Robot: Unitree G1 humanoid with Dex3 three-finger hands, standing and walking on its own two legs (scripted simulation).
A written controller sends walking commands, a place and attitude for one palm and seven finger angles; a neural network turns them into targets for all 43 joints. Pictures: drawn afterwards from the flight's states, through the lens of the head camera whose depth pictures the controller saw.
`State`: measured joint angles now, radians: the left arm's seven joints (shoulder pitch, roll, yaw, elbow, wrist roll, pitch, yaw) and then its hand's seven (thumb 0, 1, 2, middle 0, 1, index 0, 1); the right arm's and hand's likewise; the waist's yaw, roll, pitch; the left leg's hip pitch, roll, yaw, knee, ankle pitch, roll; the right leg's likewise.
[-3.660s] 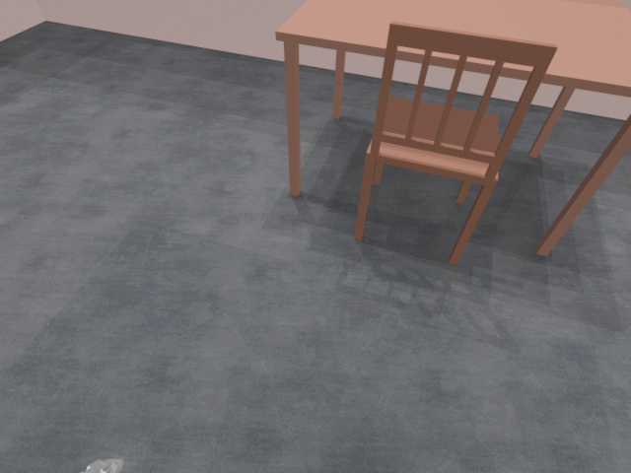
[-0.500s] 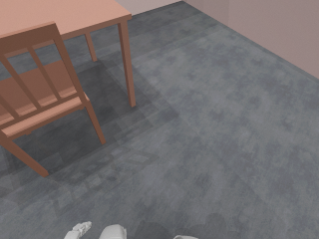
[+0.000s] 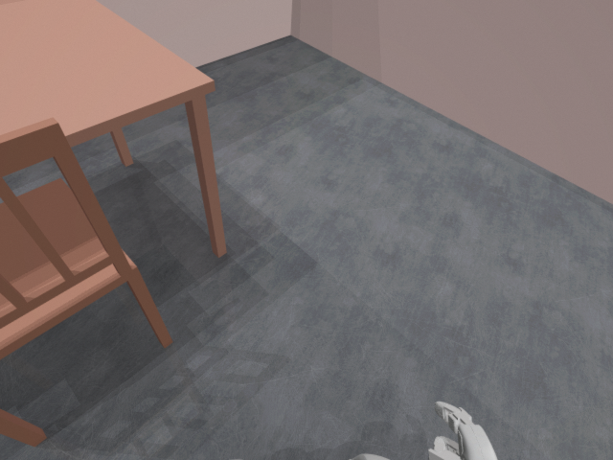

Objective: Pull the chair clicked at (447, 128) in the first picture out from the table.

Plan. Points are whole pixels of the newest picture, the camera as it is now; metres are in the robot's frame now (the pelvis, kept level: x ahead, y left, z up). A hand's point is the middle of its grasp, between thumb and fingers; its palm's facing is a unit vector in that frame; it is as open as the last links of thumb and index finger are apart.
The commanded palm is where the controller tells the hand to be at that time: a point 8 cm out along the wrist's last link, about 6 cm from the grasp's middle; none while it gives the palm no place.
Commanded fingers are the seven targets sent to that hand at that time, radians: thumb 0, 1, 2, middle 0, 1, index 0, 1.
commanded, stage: walk to a spot facing it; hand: left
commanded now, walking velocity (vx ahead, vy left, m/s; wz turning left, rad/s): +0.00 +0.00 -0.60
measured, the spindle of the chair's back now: out of the picture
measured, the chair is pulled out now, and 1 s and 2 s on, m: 0.00 0.00 0.00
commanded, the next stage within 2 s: turn to face it in 0.34 s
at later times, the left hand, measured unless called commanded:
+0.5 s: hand (256, 391) +0.23 +0.10 -0.14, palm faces -0.31 -0.91 -0.28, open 7.4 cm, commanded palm none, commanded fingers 0.00 0.90 0.90 -0.20 -0.30 -0.20 -0.30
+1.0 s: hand out of the picture +0.12 +0.17 -0.16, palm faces -0.08 -0.97 -0.24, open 7.4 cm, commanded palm none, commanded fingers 0.00 0.90 0.90 -0.20 -0.30 -0.20 -0.30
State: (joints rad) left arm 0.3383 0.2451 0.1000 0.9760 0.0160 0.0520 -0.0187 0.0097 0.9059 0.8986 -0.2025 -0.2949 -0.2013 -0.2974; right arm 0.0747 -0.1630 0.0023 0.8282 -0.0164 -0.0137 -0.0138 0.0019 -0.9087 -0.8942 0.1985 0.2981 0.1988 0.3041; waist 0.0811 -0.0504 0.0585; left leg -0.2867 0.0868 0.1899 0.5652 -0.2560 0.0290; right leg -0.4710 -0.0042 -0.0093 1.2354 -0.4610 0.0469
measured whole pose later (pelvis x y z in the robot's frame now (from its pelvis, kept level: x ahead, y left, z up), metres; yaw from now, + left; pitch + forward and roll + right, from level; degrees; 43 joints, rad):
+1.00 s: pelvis +0.03 -0.02 +0.01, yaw -7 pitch +2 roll -2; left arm 0.20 0.21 0.08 0.98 0.00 0.06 0.02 0.01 0.91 0.90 -0.20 -0.29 -0.20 -0.30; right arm 0.26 -0.19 -0.06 0.96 -0.02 0.03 0.00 0.01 -0.92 -0.89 0.20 0.30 0.20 0.30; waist -0.04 0.02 0.06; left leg -0.34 -0.01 -0.04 0.47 -0.16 0.03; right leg -0.37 -0.03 -0.01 0.86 -0.47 0.06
